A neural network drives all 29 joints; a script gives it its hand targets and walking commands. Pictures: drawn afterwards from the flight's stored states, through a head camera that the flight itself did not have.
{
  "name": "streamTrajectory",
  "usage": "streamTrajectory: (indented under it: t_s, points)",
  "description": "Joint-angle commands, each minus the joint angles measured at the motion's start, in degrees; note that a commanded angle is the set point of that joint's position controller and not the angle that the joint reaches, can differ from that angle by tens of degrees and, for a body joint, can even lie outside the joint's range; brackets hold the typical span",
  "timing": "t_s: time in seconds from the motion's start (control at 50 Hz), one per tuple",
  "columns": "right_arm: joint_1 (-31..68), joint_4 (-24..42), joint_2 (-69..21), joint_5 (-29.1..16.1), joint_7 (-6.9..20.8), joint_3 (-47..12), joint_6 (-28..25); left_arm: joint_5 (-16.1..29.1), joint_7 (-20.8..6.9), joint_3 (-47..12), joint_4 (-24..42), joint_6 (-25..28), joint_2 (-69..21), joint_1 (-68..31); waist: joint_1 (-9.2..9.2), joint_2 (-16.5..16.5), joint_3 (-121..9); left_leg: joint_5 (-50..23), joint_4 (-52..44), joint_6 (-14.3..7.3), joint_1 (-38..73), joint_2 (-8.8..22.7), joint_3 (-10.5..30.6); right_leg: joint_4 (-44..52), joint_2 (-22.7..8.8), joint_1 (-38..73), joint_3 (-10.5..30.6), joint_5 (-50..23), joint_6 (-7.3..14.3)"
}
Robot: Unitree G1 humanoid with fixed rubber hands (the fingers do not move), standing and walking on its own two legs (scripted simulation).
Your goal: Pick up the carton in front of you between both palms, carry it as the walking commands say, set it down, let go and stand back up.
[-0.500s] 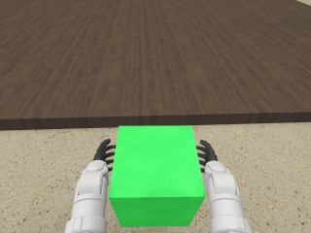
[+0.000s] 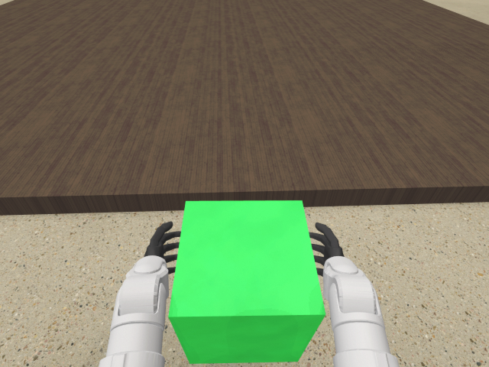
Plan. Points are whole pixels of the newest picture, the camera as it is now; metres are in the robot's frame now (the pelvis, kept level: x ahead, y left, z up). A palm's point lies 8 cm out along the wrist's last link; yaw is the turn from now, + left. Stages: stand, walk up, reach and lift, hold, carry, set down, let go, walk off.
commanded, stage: hold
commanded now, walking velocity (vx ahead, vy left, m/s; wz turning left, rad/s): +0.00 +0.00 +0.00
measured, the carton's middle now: (244, 284) +0.29 +0.00 -0.03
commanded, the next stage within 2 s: carry in 0.32 s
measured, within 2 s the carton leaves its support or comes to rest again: neither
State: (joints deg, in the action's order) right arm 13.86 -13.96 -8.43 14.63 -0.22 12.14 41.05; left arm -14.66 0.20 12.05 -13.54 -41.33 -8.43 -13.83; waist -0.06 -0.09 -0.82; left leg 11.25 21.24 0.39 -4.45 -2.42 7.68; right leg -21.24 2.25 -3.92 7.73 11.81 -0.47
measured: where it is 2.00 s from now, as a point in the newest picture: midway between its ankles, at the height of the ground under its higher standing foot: (241, 263)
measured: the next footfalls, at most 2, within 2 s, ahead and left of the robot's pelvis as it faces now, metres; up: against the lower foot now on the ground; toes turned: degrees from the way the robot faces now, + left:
right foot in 1.00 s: +0.32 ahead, -0.11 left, +0.00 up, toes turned -10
left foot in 1.42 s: +0.70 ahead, +0.07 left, +0.00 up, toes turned +10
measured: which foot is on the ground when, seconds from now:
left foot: down 0.00-1.00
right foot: down 0.00-0.80, up 0.82-0.98, down 1.00-1.00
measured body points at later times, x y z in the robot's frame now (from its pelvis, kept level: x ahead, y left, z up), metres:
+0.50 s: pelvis +0.01 +0.00 -0.01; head -0.04 +0.01 +0.44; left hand +0.31 +0.15 +0.05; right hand +0.31 -0.15 +0.06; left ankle +0.01 +0.13 -0.74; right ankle +0.00 -0.13 -0.74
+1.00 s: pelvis +0.22 -0.03 -0.02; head +0.23 -0.03 +0.43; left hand +0.51 +0.11 +0.07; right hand +0.50 -0.19 +0.06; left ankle +0.06 +0.09 -0.74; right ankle +0.28 -0.11 -0.75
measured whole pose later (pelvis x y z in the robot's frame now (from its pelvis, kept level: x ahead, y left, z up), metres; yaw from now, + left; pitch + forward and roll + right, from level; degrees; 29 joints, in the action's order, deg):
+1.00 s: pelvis +0.22 -0.03 -0.02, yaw +0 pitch +5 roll -2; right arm 9.1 22.1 -7.6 5.6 -6.0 6.7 69.5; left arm -4.9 5.4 6.3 20.3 -68.7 -7.8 -10.0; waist -1.9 3.2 -5.6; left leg 27.4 28.2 1.9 -3.7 5.8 -7.0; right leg -30.4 -0.1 -24.8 -12.5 13.4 1.4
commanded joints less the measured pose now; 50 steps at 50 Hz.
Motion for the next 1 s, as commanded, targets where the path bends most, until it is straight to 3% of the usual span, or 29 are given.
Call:
streamTrajectory:
  t_s: [0.0,0.1,0.28,0.3,0.34,0.36,0.4,0.44,0.48,0.54,0.56,0.6,0.62,0.64,0.66,0.68,0.7,0.72,0.74,0.76,0.78,0.8,0.82,0.84,0.86,0.9,0.92,0.96,0.98]
  points:
    - [27.5,4.3,-53.3,-15.3,13.5,-32.8,-0.2,15.2,-13.4,-32.9,4.0,0.2,-53.5,-26.8,0.01,0.0,-14.3,-14.8,-2.4,0.7,5.8,-3.1,-3.1,2.9,3.1,3.1,-3.3,-14.5,-0.9]
    - [28.1,1.0,-51.8,-13.1,13.8,-28.9,1.3,13.1,-13.7,-29.1,0.6,-1.2,-51.7,-27.7,-0.06,0.1,-7.3,-5.4,-3.7,0.4,3.2,-2.8,-3.6,4.3,2.8,0.5,-3.7,-5.5,-0.4]
    - [33.8,0.3,-53.5,-13.6,14.4,-29.6,0.5,13.7,-14.3,-29.9,-0.1,-0.5,-53.8,-33.1,-0.04,0.1,-10.3,-3.9,-2.7,0.2,3.3,-2.6,-3.8,3.1,2.6,0.5,-4.0,-3.9,-0.2]
    - [34.0,0.7,-53.5,-13.8,14.3,-30.2,0.7,13.5,-14.2,-30.1,0.4,-0.7,-53.4,-33.0,-0.01,-0.4,-10.9,8.0,1.1,-0.7,-3.6,5.9,-1.3,-0.4,-5.9,-5.8,-1.1,7.9,0.7]
    - [33.9,2.6,-52.9,-14.8,13.8,-31.5,0.8,14.7,-13.8,-31.2,2.2,-0.8,-53.3,-33.2,0.13,-0.3,-10.1,28.5,-0.7,-1.2,-9.4,5.6,-0.2,1.8,-5.7,-10.8,0.5,28.3,1.2]
    - [34.4,4.3,-52.7,-15.4,13.5,-32.5,1.0,15.3,-13.5,-32.3,3.9,-1.1,-52.9,-33.8,0.22,-0.5,-9.4,29.7,0.3,-1.2,-10.7,5.1,-1.2,1.2,-5.4,-12.4,-0.2,29.8,1.3]
    - [34.1,7.2,-52.5,-17.0,12.7,-34.6,2.3,17.4,-12.7,-35.1,6.8,-2.3,-52.8,-33.1,0.25,-0.7,-12.7,19.8,3.6,-0.9,-9.3,5.3,-3.6,-1.1,-5.9,-11.6,-2.0,20.8,1.4]
    - [32.5,10.9,-51.6,-19.1,11.9,-37.5,4.7,19.4,-11.9,-38.2,10.5,-4.6,-52.0,-32.0,-0.03,-0.6,-16.7,19.1,4.4,-1.3,-8.6,6.1,-4.0,-2.6,-6.5,-11.2,-2.7,20.5,1.8]
    - [32.7,14.3,-49.8,-21.2,11.3,-39.8,7.8,21.5,-11.2,-40.7,14.1,-7.7,-50.2,-32.9,-0.33,1.8,-14.7,25.3,1.2,-2.3,-9.7,8.3,-1.1,-5.0,-6.3,-15.2,-4.2,23.6,1.5]
    - [32.2,17.5,-46.9,-24.0,10.1,-41.8,13.3,25.0,-10.5,-43.4,17.3,-13.2,-48.5,-33.3,-0.79,9.5,-12.6,26.9,-5.0,-5.6,-6.7,14.1,6.8,-13.5,-3.2,-21.0,-11.8,15.0,-0.3]
    - [32.1,18.8,-46.3,-24.8,9.8,-42.3,15.0,26.5,-10.4,-44.0,18.3,-15.0,-48.6,-33.2,-0.62,10.0,-12.0,24.7,-4.1,-6.8,-6.9,15.2,7.0,-10.4,-3.3,-20.3,-13.2,13.7,-0.4]
    - [31.5,22.5,-46.9,-27.2,9.3,-44.4,18.2,29.2,-10.1,-45.3,20.9,-17.9,-49.4,-31.7,-0.09,4.5,-12.7,16.5,2.5,-5.1,-12.1,11.3,-1.2,-3.8,-4.6,-10.4,-11.8,10.9,0.0]
    - [31.3,24.4,-47.7,-28.5,9.2,-45.4,19.7,29.7,-9.9,-45.4,22.1,-19.2,-49.6,-30.7,0.21,-2.3,-13.5,11.3,11.3,-3.2,-16.6,8.0,-7.3,-1.5,-8.4,-4.6,-6.0,10.2,1.3]
    - [31.2,26.4,-48.7,-29.9,9.2,-46.2,21.3,29.6,-9.4,-45.0,22.5,-20.3,-49.0,-27.9,0.88,-13.7,-15.1,8.9,22.7,-0.5,-25.1,5.5,-13.0,-0.5,-14.7,3.3,4.1,3.3,4.9]
    - [30.4,27.3,-49.0,-30.9,9.4,-46.3,22.6,29.2,-8.9,-44.4,23.2,-21.5,-48.6,-25.4,1.27,-17.2,-13.7,14.6,22.3,0.9,-33.6,3.7,-15.5,0.8,-19.0,7.9,10.5,-6.1,8.6]
    - [30.8,28.4,-49.9,-32.3,9.7,-46.8,23.6,28.9,-8.5,-44.5,25.6,-22.5,-48.5,-25.4,1.78,-14.1,-12.0,18.3,18.6,0.9,-36.5,3.3,-15.5,0.0,-20.1,10.1,11.5,-14.8,10.5]
    - [29.5,29.0,-50.6,-33.4,9.9,-47.0,24.3,29.1,-8.1,-45.1,28.4,-23.6,-48.7,-25.6,1.70,-10.1,-13.1,16.9,13.2,0.6,-33.5,3.0,-16.1,-2.6,-19.4,10.2,8.6,-19.1,10.2]
    - [27.4,29.4,-51.3,-33.9,10.0,-46.9,24.9,29.3,-7.8,-45.7,31.2,-24.4,-48.8,-26.0,0.66,-7.5,-15.8,11.0,6.2,0.4,-24.3,2.5,-17.1,-6.1,-17.4,6.8,3.1,-17.4,8.2]
    - [25.6,30.1,-51.6,-33.9,10.0,-46.4,25.4,29.5,-7.8,-46.3,32.9,-25.1,-49.1,-24.6,-0.40,-4.2,-19.5,5.7,0.1,-0.6,-5.5,3.0,-15.5,-12.1,-14.1,-4.5,-5.1,-16.1,4.4]
    - [22.7,30.1,-50.8,-32.2,9.7,-45.5,25.5,30.6,-8.2,-47.0,36.0,-26.0,-49.9,-25.8,-1.60,8.2,-20.7,3.7,-3.3,-4.3,8.4,11.5,-0.4,-26.5,-8.6,-18.3,-14.6,-13.1,0.2]
    - [20.8,30.6,-50.2,-30.4,9.1,-44.7,25.6,32.1,-8.9,-48.2,37.9,-26.8,-50.7,-27.3,-1.49,21.5,-19.8,-19.2,-2.0,-10.2,20.9,20.8,12.6,-34.0,-4.5,-36.4,-17.9,5.3,-2.4]
    - [20.2,32.6,-50.2,-29.6,8.6,-44.6,26.1,32.8,-9.6,-48.4,37.3,-27.1,-51.3,-27.0,-1.75,17.0,-17.0,-32.2,-1.8,-14.1,25.7,23.8,15.0,-35.1,-3.9,-46.2,-15.0,19.5,-1.5]
    - [22.8,34.7,-51.5,-30.2,8.3,-45.5,26.6,33.3,-9.9,-47.9,36.7,-27.2,-50.7,-27.3,-2.41,10.1,-16.3,-34.9,-0.4,-14.2,27.8,24.5,12.6,-34.5,-5.1,-48.9,-13.6,23.7,-0.4]
    - [23.7,36.7,-51.5,-30.7,8.1,-46.1,26.9,33.8,-10.0,-47.9,36.5,-27.2,-50.4,-26.3,-2.70,6.2,-17.0,-31.2,-0.4,-12.8,27.8,24.3,10.0,-31.1,-5.5,-48.7,-13.3,25.2,0.4]
    - [24.4,38.5,-51.0,-31.3,8.0,-46.5,27.2,33.9,-9.9,-47.6,36.3,-27.3,-50.3,-24.7,-2.55,5.0,-16.3,-27.9,-0.9,-10.7,25.6,23.1,6.2,-25.5,-5.7,-46.2,-13.5,22.1,0.6]
    - [23.9,39.7,-49.6,-32.2,8.3,-47.1,27.8,32.7,-9.3,-46.9,35.9,-27.3,-50.0,-21.4,-1.83,8.3,-17.0,-25.1,-1.4,-7.1,18.1,19.0,-3.1,-15.4,-3.4,-34.7,-17.1,10.0,0.6]
    - [23.5,39.9,-49.0,-32.6,8.6,-47.2,28.2,32.0,-8.9,-46.4,35.8,-27.4,-49.8,-19.9,-1.01,9.3,-17.6,-25.9,-0.2,-5.7,11.9,17.0,-8.3,-10.2,-1.5,-25.1,-19.7,5.7,0.9]
    - [21.5,39.7,-47.7,-33.4,9.2,-47.5,28.7,30.4,-8.3,-45.3,35.3,-27.5,-49.2,-17.8,0.48,6.0,-22.0,-26.7,10.3,-2.2,-3.6,13.4,-17.7,-4.2,1.6,3.3,-25.1,-3.9,1.6]
    - [22.1,40.1,-46.3,-33.4,9.5,-47.4,28.9,29.8,-8.1,-44.7,34.7,-27.7,-48.7,-16.3,1.59,2.2,-24.7,-15.6,20.0,-0.5,-12.9,11.3,-19.6,-3.9,-3.7,15.3,-18.0,1.9,2.5]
